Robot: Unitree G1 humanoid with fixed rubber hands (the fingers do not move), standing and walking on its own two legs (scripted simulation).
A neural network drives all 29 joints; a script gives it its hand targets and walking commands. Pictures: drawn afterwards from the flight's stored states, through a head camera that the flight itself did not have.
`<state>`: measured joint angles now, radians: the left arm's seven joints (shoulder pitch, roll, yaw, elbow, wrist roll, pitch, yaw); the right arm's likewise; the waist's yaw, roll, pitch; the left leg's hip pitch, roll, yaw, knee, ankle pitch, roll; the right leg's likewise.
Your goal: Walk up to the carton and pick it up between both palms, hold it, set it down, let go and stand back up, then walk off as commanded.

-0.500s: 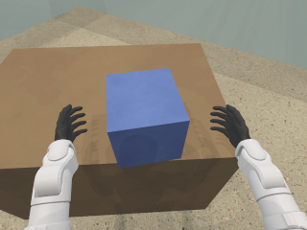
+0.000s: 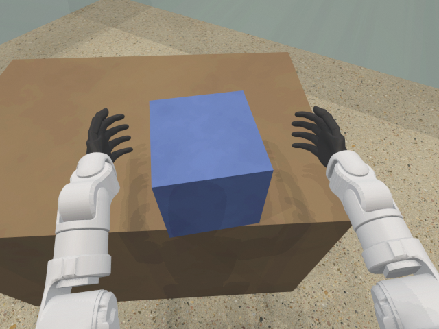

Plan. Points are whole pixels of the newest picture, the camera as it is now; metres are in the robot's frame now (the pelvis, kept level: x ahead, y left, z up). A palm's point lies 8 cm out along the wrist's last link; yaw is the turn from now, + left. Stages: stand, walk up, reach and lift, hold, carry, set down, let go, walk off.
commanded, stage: reach and lift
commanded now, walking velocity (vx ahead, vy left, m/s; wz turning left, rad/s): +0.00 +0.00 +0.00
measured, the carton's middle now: (206, 164) +0.45 +0.03 +0.01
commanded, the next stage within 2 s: none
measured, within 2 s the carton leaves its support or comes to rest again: neither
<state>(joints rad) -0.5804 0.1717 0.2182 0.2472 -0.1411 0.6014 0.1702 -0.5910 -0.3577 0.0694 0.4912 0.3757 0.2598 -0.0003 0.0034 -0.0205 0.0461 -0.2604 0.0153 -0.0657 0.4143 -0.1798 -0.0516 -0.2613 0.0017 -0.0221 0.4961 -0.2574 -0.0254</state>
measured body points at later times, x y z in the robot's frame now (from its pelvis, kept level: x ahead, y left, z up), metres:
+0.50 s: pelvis +0.01 +0.00 +0.00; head +0.05 +0.00 +0.45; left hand +0.45 +0.21 +0.15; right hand +0.47 -0.16 +0.14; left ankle +0.02 +0.16 -0.74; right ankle +0.00 -0.10 -0.74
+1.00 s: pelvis +0.01 +0.00 -0.01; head +0.08 +0.00 +0.44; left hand +0.45 +0.22 +0.06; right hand +0.49 -0.17 +0.09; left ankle +0.02 +0.16 -0.74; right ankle +0.00 -0.10 -0.74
